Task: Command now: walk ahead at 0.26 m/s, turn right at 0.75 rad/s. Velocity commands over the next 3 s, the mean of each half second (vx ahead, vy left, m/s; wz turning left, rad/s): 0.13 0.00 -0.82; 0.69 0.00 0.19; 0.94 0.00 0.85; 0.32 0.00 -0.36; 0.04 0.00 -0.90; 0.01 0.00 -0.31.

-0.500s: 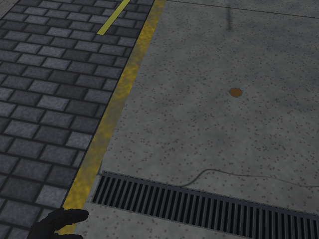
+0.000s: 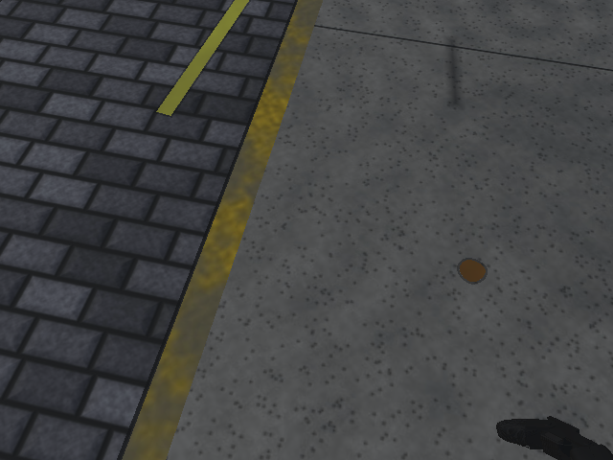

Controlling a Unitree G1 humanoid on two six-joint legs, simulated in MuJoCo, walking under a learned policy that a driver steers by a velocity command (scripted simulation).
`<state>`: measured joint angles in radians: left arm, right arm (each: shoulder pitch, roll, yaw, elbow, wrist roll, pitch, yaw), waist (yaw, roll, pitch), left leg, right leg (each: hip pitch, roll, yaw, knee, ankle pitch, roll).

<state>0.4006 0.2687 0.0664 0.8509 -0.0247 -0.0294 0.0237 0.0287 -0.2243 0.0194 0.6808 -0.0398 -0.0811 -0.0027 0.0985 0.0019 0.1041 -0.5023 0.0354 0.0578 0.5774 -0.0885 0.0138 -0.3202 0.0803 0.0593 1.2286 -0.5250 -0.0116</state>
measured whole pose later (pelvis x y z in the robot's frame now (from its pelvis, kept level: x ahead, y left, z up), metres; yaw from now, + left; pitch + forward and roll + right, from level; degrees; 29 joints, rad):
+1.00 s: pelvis +0.25 -0.09 +0.03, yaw -15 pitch +4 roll -2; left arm 0.04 0.27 0.02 0.61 0.03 -0.03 -0.04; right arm 0.53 -0.24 -0.07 0.83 -0.01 -0.04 0.02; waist -0.13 -0.02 -0.05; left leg -0.08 -0.04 -0.17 0.30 -0.29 0.07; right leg -0.57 -0.01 0.05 0.73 -0.17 0.06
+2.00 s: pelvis +0.86 -0.14 +0.00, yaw -3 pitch -1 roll +2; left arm 0.23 0.23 0.05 0.74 0.04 0.03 -0.04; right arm 0.21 -0.24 -0.04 0.79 0.00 -0.03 -0.02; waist 0.01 0.00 0.08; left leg -0.13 0.06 0.33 0.60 -0.44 0.03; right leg -0.47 -0.02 -0.12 0.66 -0.16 -0.09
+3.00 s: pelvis +0.97 -0.12 +0.02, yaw -39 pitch -1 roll -1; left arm 0.18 0.26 0.01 0.83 0.01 0.05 0.02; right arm 0.24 -0.25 -0.02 0.81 -0.01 0.02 -0.01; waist -0.03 0.01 0.06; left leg -0.22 -0.03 -0.04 0.48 -0.25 0.03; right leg -0.12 0.06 0.09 0.40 -0.25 -0.01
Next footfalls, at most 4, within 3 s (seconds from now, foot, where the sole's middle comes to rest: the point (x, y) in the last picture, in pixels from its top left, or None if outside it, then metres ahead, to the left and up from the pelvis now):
0.32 right None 0.17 -0.15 -0.76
0.74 left None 0.23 0.02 -0.76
1.12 right None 0.41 -0.28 -0.76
1.56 left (370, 276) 0.83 -0.05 -0.76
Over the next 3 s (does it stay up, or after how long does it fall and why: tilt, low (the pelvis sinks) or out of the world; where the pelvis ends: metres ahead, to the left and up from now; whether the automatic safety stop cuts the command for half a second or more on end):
stays up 0.97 -0.12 0.02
